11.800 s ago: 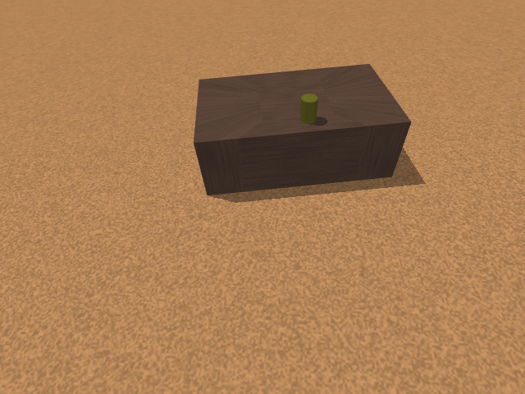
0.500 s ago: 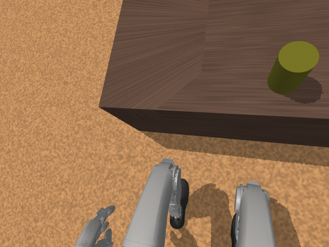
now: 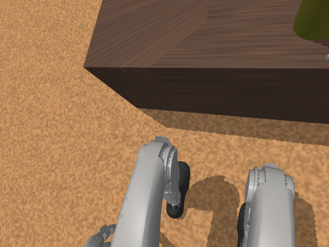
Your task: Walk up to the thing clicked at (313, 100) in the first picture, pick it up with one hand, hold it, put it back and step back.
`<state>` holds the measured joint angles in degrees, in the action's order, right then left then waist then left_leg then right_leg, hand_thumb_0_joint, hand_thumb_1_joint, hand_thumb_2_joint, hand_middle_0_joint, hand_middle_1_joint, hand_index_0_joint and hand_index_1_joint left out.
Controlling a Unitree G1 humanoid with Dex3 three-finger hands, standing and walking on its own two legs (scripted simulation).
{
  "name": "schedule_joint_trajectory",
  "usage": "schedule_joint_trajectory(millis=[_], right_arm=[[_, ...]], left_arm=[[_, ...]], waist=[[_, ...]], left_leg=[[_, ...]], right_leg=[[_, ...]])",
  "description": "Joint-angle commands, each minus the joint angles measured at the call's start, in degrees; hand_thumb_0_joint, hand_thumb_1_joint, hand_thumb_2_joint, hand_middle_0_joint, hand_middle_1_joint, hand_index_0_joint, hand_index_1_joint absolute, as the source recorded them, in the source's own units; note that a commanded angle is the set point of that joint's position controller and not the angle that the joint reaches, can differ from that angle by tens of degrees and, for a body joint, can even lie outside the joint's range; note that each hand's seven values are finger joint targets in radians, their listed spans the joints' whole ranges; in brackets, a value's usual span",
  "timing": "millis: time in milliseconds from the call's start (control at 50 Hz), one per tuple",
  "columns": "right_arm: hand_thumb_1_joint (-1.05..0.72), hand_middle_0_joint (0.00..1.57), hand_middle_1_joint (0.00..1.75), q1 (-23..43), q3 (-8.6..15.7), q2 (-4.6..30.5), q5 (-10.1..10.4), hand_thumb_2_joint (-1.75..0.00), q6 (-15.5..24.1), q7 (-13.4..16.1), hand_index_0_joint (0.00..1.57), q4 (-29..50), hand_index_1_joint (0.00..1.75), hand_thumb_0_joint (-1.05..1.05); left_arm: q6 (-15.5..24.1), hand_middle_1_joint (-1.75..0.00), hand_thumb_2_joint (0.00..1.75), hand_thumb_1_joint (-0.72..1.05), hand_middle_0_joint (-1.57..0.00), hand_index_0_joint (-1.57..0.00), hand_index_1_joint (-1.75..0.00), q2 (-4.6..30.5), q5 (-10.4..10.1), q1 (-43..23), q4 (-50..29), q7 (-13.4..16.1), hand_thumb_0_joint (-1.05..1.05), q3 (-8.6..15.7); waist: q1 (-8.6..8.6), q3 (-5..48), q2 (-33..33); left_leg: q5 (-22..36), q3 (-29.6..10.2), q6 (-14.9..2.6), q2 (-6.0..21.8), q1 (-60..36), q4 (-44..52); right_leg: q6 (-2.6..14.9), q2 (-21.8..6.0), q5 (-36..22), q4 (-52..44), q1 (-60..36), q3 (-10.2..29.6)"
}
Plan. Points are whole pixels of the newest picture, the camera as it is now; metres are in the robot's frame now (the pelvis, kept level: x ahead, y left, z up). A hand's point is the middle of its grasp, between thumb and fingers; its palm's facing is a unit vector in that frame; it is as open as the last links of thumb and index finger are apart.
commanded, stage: close in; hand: right
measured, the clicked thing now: (327, 0) +0.61 -0.17 +0.03
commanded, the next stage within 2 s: close in 0.58 s
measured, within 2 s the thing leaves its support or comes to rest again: neither
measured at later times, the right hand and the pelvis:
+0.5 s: hand out of the picture +0.58 -0.19 +0.03, palm faces +0.07 +1.00 +0.00, open 17.2 cm; pelvis +0.03 +0.00 +0.03, yaw -3 degrees
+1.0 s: hand out of the picture +0.60 -0.17 +0.03, palm faces +0.08 +1.00 -0.02, open 15.5 cm; pelvis +0.02 +0.00 +0.02, yaw -3 degrees
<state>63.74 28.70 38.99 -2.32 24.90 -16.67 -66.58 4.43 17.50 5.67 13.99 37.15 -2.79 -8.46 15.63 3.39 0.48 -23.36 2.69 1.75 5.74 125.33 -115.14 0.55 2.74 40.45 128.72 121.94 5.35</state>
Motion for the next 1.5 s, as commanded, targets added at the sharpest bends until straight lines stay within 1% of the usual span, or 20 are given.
schedule_joint_trajectory(millis=[0, 160, 200, 360, 560, 580, 600, 660, 680, 740, 780, 1080, 1220, 1300, 1320, 1400, 1420, 1440, 1460, 1480], right_arm=[[0.45, 0.07, 0.04, 26.34, -1.53, 12.44, 0.35, -0.04, 2.27, 2.99, 0.05, 11.90, 0.04, 0.00], [0.50, 0.06, 0.04, 18.09, -3.33, 5.62, 2.26, -0.05, 1.10, 5.00, 0.05, 9.10, 0.04, 0.00], [0.49, 0.06, 0.04, 23.29, -2.41, 7.20, 2.67, -0.05, 2.45, 5.56, 0.05, 16.92, 0.04, 0.00], [0.46, 0.06, 0.04, 22.32, -3.58, 2.83, 3.37, -0.05, 3.75, 7.21, 0.05, 21.17, 0.04, 0.00], [0.44, 0.08, 0.05, 23.90, -5.92, -1.63, 2.39, -0.05, 4.74, 9.29, 0.06, 18.34, 0.05, 0.00], [0.45, 0.08, 0.06, 17.24, -6.81, -4.33, 2.25, -0.06, 3.77, 9.40, 0.07, 7.67, 0.06, 0.00], [0.47, 0.08, 0.06, 23.21, -5.91, -1.77, 2.55, -0.06, 4.85, 9.64, 0.06, 15.80, 0.06, 0.00], [0.48, 0.11, 0.05, 22.68, -6.49, -1.06, 1.62, -0.04, 4.82, 10.05, 0.10, 12.49, 0.05, 0.00], [0.49, 0.13, 0.06, 27.91, -5.72, 0.41, 2.05, -0.05, 5.67, 10.16, 0.12, 19.92, 0.06, 0.00], [0.45, 0.32, 0.16, 23.13, -6.80, -1.61, 1.71, -0.06, 4.63, 10.31, 0.31, 9.25, 0.16, 0.00], [0.45, 0.39, 0.21, 28.25, -5.22, 2.26, 1.41, -0.09, 5.53, 10.83, 0.37, 15.71, 0.21, 0.00], [0.38, 0.73, 0.45, 28.39, -7.65, 0.10, 0.18, -0.22, 5.05, 12.28, 0.71, 9.85, 0.45, 0.00], [0.22, 0.94, 0.65, 28.67, -8.24, -1.36, 0.26, -0.39, 4.75, 12.90, 0.92, 10.90, 0.65, 0.00], [0.12, 1.00, 0.74, 29.65, -7.99, -0.65, 0.44, -0.50, 5.17, 13.14, 0.99, 14.33, 0.74, 0.00], [0.09, 1.02, 0.77, 23.78, -7.42, -0.88, 0.24, -0.53, 4.58, 13.08, 1.01, 7.91, 0.77, 0.00], [-0.06, 1.12, 0.95, 31.56, -7.78, 1.14, 0.57, -0.74, 5.83, 12.88, 1.11, 17.94, 0.95, 0.00], [-0.08, 1.13, 0.96, 26.00, -8.27, -1.00, 0.26, -0.76, 4.80, 12.95, 1.12, 9.40, 0.96, 0.00], [-0.12, 1.16, 1.01, 29.17, -7.78, 0.31, 0.48, -0.81, 5.26, 13.08, 1.15, 16.35, 1.01, 0.00], [-0.14, 1.18, 1.04, 24.25, -8.90, -2.21, 0.36, -0.85, 4.42, 12.91, 1.17, 8.11, 1.04, 0.00], [-0.16, 1.19, 1.06, 28.46, -8.40, -1.34, 0.73, -0.87, 5.10, 12.87, 1.19, 13.99, 1.06, 0.00]], left_arm=[[0.21, -0.30, 0.90, 0.90, -0.19, -0.19, -0.29, 15.49, -0.62, 11.60, -1.91, 1.08, 0.00, 6.10], [-0.75, -0.30, 0.91, 0.89, -0.19, -0.19, -0.30, 14.11, -1.71, 13.48, -3.31, 1.06, 0.00, 6.56], [-0.95, -0.30, 0.91, 0.89, -0.19, -0.19, -0.30, 13.87, -1.66, 13.27, -3.40, 0.84, 0.00, 6.86], [-2.03, -0.30, 0.91, 0.89, -0.19, -0.19, -0.30, 13.08, -1.70, 14.74, -2.88, 0.62, 0.00, 8.12], [-3.44, -0.31, 0.91, 0.89, -0.20, -0.19, -0.31, 12.66, -1.15, 13.63, -2.97, -0.10, 0.00, 9.00], [-3.41, -0.31, 0.91, 0.89, -0.20, -0.19, -0.31, 13.00, -1.36, 12.95, -2.61, -0.07, 0.00, 8.73], [-3.52, -0.31, 0.91, 0.90, -0.20, -0.20, -0.31, 12.85, -1.23, 12.90, -2.97, 0.03, 0.00, 9.05], [-3.99, -0.29, 0.95, 0.83, -0.20, -0.18, -0.32, 12.81, -1.01, 12.73, -3.45, -0.08, 0.00, 8.65], [-4.00, -0.29, 0.95, 0.83, -0.20, -0.18, -0.32, 12.93, -0.95, 12.38, -3.90, -0.01, 0.00, 8.61], [-4.07, -0.30, 0.93, 0.87, -0.20, -0.19, -0.32, 12.81, -1.10, 12.47, -3.20, 0.03, 0.00, 8.29], [-4.28, -0.30, 0.92, 0.87, -0.20, -0.19, -0.31, 12.57, -0.99, 12.42, -3.52, 0.20, 0.00, 8.26], [-5.32, -0.30, 0.93, 0.87, -0.20, -0.19, -0.31, 13.49, -0.66, 14.35, -3.81, -0.21, 0.00, 7.28], [-5.99, -0.30, 0.93, 0.88, -0.20, -0.19, -0.31, 14.06, -0.69, 15.75, -3.19, -0.35, 0.00, 7.50], [-6.27, -0.30, 0.93, 0.87, -0.20, -0.19, -0.31, 13.53, -0.57, 15.30, -3.72, -0.65, 0.00, 7.23], [-6.20, -0.30, 0.93, 0.87, -0.20, -0.18, -0.31, 13.67, -0.66, 15.21, -3.73, -0.68, 0.00, 7.10], [-6.42, -0.30, 0.91, 0.89, -0.20, -0.19, -0.31, 13.11, -0.64, 14.91, -4.07, -0.64, 0.00, 7.01], [-6.42, -0.30, 0.91, 0.88, -0.20, -0.19, -0.31, 13.46, -0.83, 15.26, -3.99, -0.66, 0.00, 6.97], [-6.42, -0.30, 0.91, 0.88, -0.20, -0.19, -0.31, 13.29, -0.86, 14.85, -4.23, -0.51, 0.00, 7.30], [-6.33, -0.30, 0.91, 0.89, -0.20, -0.19, -0.31, 13.17, -0.95, 15.01, -3.96, -0.62, 0.00, 7.00], [-6.41, -0.30, 0.91, 0.89, -0.20, -0.19, -0.31, 13.30, -0.84, 14.79, -4.02, -0.38, 0.00, 7.22]], waist=[[0.87, 40.09, 18.00], [0.39, 38.01, 12.71], [-0.14, 40.36, 14.80], [-0.46, 46.40, 14.39], [0.63, 45.61, 12.09], [1.04, 40.95, 9.39], [0.74, 41.47, 10.43], [0.28, 44.27, 11.02], [0.08, 46.39, 11.98], [1.03, 43.57, 9.08], [0.49, 45.25, 9.78], [1.61, 44.74, 13.85], [2.40, 42.96, 15.03], [2.30, 42.74, 14.94], [1.73, 42.30, 12.83], [1.76, 45.51, 15.35], [2.43, 45.29, 12.33], [1.56, 46.25, 13.91], [2.25, 44.15, 12.34], [2.54, 43.53, 12.52]], left_leg=[[-7.76, 1.90, -2.67, -1.99, -26.75, 7.52], [-2.71, 1.50, -2.74, -1.55, -30.86, 8.63], [-1.38, 1.19, -2.94, -1.35, -31.86, 8.63], [6.87, 0.18, -3.27, -0.87, -37.58, 8.59], [4.63, 0.03, -3.32, -0.56, -36.22, 9.04], [2.37, 0.42, -3.19, -0.70, -33.99, 9.12], [1.19, 0.02, -3.10, -0.72, -33.80, 9.49], [1.22, -0.41, -3.01, -0.70, -35.85, 9.64], [1.96, -0.53, -2.87, -0.53, -36.82, 9.68], [0.00, -0.33, -2.83, -0.82, -36.68, 10.00], [-0.97, -0.87, -2.65, -0.94, -37.60, 10.75], [1.81, 0.56, -3.32, -0.94, -34.35, 8.63], [4.86, 1.28, -3.72, -0.81, -31.74, 7.77], [4.85, 1.04, -3.69, -0.77, -33.51, 8.28], [4.17, 0.88, -3.57, -0.84, -34.89, 8.64], [3.40, 0.34, -3.46, -0.86, -36.56, 9.27], [3.12, 0.59, -3.34, -0.84, -36.89, 9.23], [3.31, 0.39, -3.45, -0.88, -37.30, 9.31], [3.01, 0.48, -3.39, -0.87, -37.42, 9.50], [2.52, 0.60, -3.30, -0.90, -36.32, 9.60]], right_leg=[[0.28, -0.56, 6.08, -25.84, -20.97, 1.20], [0.86, 0.05, -3.22, -23.91, -18.21, -1.84], [0.66, 0.17, -5.42, -24.05, -19.45, -2.06], [0.13, 0.13, -15.69, -22.46, -24.12, -3.98], [0.11, 0.38, -13.00, -23.16, -23.74, -3.48], [0.24, 0.37, -10.61, -23.62, -21.69, -3.20], [0.52, 0.50, -8.81, -23.55, -20.23, -3.30], [0.62, 0.68, -8.99, -23.12, -21.47, -4.19], [0.66, 0.69, -9.60, -22.85, -22.39, -4.27], [0.91, 0.75, -7.15, -23.18, -19.45, -4.33], [1.25, 0.87, -5.82, -22.61, -18.25, -4.71], [0.09, 0.46, -9.55, -23.78, -23.24, -3.06], [-0.74, 0.11, -13.88, -24.23, -26.30, -1.42], [-0.42, 0.22, -13.51, -23.69, -24.74, -2.13], [-0.17, 0.28, -12.80, -23.51, -23.49, -2.97], [0.13, 0.54, -11.18, -23.28, -23.09, -3.67], [0.23, 0.54, -10.82, -23.41, -22.60, -3.42], [0.15, 0.49, -11.09, -23.69, -23.12, -3.54], [0.24, 0.58, -10.47, -23.71, -21.72, -3.76], [0.27, 0.51, -9.80, -23.81, -21.42, -3.20]])
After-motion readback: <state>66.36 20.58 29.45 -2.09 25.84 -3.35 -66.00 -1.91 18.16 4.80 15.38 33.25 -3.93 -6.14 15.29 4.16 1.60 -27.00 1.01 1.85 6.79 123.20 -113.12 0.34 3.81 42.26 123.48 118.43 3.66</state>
